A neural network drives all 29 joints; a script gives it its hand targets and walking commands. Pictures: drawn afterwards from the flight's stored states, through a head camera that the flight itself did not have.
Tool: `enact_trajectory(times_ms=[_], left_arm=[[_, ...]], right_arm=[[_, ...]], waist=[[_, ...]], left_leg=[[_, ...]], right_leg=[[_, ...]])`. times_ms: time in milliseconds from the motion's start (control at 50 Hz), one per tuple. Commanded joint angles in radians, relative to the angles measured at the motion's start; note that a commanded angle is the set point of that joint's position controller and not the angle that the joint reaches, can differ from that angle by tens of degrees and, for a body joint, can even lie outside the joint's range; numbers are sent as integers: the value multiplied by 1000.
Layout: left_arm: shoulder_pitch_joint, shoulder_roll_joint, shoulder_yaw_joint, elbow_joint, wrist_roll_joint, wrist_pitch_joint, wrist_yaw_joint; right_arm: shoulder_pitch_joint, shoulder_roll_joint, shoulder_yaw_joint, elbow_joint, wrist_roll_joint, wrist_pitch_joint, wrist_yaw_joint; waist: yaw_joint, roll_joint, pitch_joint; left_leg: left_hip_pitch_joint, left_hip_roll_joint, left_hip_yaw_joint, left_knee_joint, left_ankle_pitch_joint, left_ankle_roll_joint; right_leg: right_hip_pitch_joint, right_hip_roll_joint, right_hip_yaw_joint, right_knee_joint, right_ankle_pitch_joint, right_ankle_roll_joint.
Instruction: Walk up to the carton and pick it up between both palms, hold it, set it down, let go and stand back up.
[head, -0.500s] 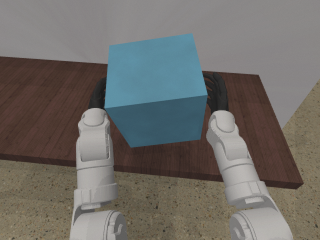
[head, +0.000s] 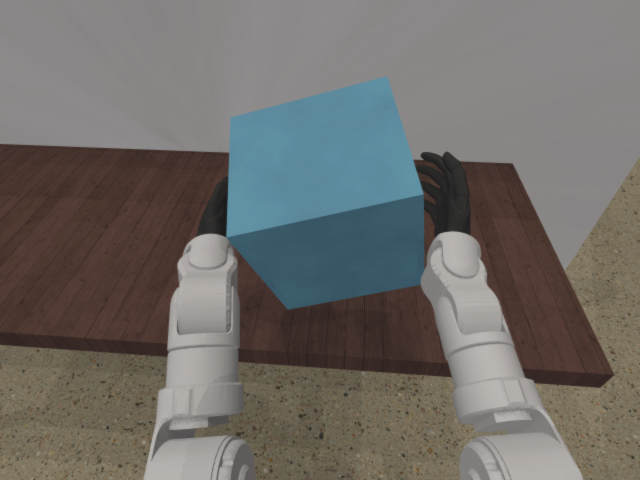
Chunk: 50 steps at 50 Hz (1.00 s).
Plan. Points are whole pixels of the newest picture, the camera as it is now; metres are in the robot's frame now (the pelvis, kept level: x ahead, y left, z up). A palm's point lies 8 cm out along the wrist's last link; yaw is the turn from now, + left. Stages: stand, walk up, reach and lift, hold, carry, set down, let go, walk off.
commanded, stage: set down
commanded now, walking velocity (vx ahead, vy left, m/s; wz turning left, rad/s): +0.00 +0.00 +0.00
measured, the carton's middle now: (332, 205) +0.40 -0.04 +0.16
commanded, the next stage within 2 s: none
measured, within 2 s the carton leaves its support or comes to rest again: neither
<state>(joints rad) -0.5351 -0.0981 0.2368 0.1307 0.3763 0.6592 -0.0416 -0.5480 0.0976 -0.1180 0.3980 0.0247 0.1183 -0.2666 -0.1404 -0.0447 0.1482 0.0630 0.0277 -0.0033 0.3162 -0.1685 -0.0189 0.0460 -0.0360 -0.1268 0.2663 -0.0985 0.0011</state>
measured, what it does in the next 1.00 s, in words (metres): stands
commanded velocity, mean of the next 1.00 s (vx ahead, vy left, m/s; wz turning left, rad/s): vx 0.00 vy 0.00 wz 0.00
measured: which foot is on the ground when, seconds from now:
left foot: down 0.00-1.00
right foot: down 0.00-1.00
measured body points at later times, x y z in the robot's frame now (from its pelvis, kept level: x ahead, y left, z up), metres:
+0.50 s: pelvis +0.03 +0.01 +0.00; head +0.04 +0.04 +0.45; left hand +0.42 +0.12 +0.10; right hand +0.38 -0.16 +0.12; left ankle +0.02 +0.13 -0.75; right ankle +0.05 -0.12 -0.75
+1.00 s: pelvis +0.04 +0.03 +0.00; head +0.05 +0.05 +0.45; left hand +0.43 +0.12 +0.10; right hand +0.38 -0.16 +0.12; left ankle +0.02 +0.13 -0.75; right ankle +0.05 -0.12 -0.75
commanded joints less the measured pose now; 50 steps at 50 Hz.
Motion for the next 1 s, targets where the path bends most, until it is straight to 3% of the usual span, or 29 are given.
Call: enact_trajectory(times_ms=[0,40,60,80,100,160,180,200,240,280,320,400,420,460,500,520,540,560,640,660,700,720,760,780,800,840,860,880,980], left_arm=[[-701,-383,-343,-48,-112,-177,-141],[-664,-391,-304,-20,-76,-218,-149],[-658,-401,-298,-21,-72,-231,-145],[-649,-405,-256,22,-37,-234,-148],[-638,-422,-296,1,-65,-242,-153],[-597,-430,-304,3,-53,-262,-157],[-629,-411,-282,32,-49,-260,-162],[-583,-398,-260,48,-28,-263,-168],[-601,-417,-311,35,-46,-273,-172],[-625,-470,-398,-64,-86,-307,-154],[-678,-512,-503,-149,-122,-344,-124],[-662,-524,-599,-180,-171,-388,-86],[-627,-525,-584,-99,-159,-373,-86],[-611,-506,-584,-110,-158,-369,-84],[-601,-518,-553,-92,-142,-362,-97],[-561,-516,-537,-91,-131,-349,-105],[-559,-500,-516,-121,-130,-346,-107],[-520,-500,-513,-108,-130,-334,-111],[-479,-483,-473,-130,-98,-315,-124],[-487,-459,-422,-61,-66,-301,-130],[-476,-463,-440,-133,-89,-306,-128],[-539,-470,-460,-150,-98,-315,-119],[-497,-445,-434,-125,-81,-323,-110],[-527,-467,-452,-152,-96,-326,-113],[-489,-455,-442,-67,-80,-319,-121],[-485,-460,-443,-84,-85,-319,-129],[-542,-452,-434,-92,-101,-321,-130],[-526,-469,-462,-106,-95,-329,-131],[-615,-466,-418,10,-87,-348,-143]], right_arm=[[-680,407,341,-137,-31,-144,188],[-646,430,329,-74,-66,-188,188],[-660,424,364,-85,-54,-214,194],[-642,437,330,-1,-77,-216,196],[-610,423,316,-12,-81,-239,195],[-646,417,350,-31,-85,-283,193],[-613,409,326,22,-95,-280,188],[-602,402,320,46,-104,-289,186],[-610,403,313,-1,-101,-318,184],[-637,408,357,-57,-77,-364,177],[-599,403,372,-46,-55,-388,173],[-583,393,390,-102,-34,-402,146],[-568,373,373,-79,-50,-381,146],[-531,356,363,-99,-55,-374,140],[-536,402,379,-89,-42,-364,137],[-503,414,384,-100,-46,-359,136],[-519,403,417,-120,-18,-355,136],[-527,398,435,-108,3,-345,134],[-499,384,468,-156,10,-334,131],[-464,360,430,-97,-1,-318,134],[-547,363,472,-193,25,-341,142],[-535,379,467,-171,25,-339,146],[-532,363,474,-173,20,-346,153],[-539,382,478,-185,26,-351,149],[-541,358,428,-170,-23,-342,149],[-519,349,426,-161,-11,-347,154],[-545,345,401,-145,-19,-345,152],[-519,354,405,-131,-35,-350,152],[-480,332,257,1,-109,-356,158]], waist=[[30,56,-436],[33,26,-401],[75,19,-411],[82,36,-337],[50,30,-357],[81,-23,-379],[58,-30,-346],[65,-38,-288],[38,-34,-313],[56,18,-446],[-8,84,-549],[-50,100,-666],[-57,109,-600],[-58,112,-624],[-17,105,-572],[-34,102,-569],[-4,105,-566],[-13,95,-571],[8,54,-565],[-10,73,-505],[37,55,-566],[12,58,-573],[40,45,-579],[39,39,-603],[3,15,-550],[25,15,-524],[-3,29,-539],[6,2,-532],[-51,86,-481]], left_leg=[[-181,-59,109,-149,-101,10],[-178,-50,125,-149,-87,12],[-150,-61,140,-137,-51,6],[-143,-55,139,-157,-65,16],[-121,-51,132,-142,-14,0],[-108,-55,141,-129,31,8],[-134,-51,139,-131,9,13],[-126,-51,146,-138,-13,24],[-129,-49,138,-128,-1,7],[-63,-47,125,-73,185,-13],[83,-38,89,-8,418,-53],[155,-30,63,70,591,-90],[130,-28,62,52,522,-85],[98,-32,79,30,447,-81],[18,-43,86,16,384,-67],[-14,-52,93,11,385,-65],[-19,-60,91,16,422,-62],[-28,-56,79,25,459,-61],[5,-52,78,30,504,-62],[-18,-52,79,17,477,-66],[15,-44,83,32,541,-59],[11,-46,74,41,546,-63],[44,-43,78,49,589,-65],[44,-40,74,47,585,-59],[15,-41,70,29,523,-54],[23,-36,76,22,525,-50],[34,-37,85,26,510,-55],[28,-34,84,21,501,-53],[104,-17,73,-1,407,-75]], right_leg=[[246,43,-36,-13,-40,52],[256,43,-46,-4,-14,48],[270,44,-44,-11,21,44],[258,48,-46,-21,-8,44],[267,51,-52,-12,31,40],[271,55,-58,-30,101,39],[270,51,-52,-26,93,46],[251,43,-57,-32,65,43],[267,47,-64,-28,90,43],[293,57,-40,-5,222,34],[234,74,-48,-11,284,26],[211,92,-49,7,407,40],[191,87,-42,-10,363,30],[222,77,-33,-12,357,31],[291,68,-16,0,405,26],[331,55,-13,15,477,35],[373,56,3,22,531,29],[379,53,-4,40,600,43],[409,74,-3,39,639,53],[390,69,-6,19,607,54],[390,81,-8,36,617,56],[362,80,-7,33,622,55],[345,93,-14,38,631,51],[364,85,-10,37,642,53],[341,86,-18,24,599,60],[334,86,-18,19,571,47],[321,87,-20,17,555,49],[312,90,-17,16,545,52],[168,90,-49,-41,319,35]])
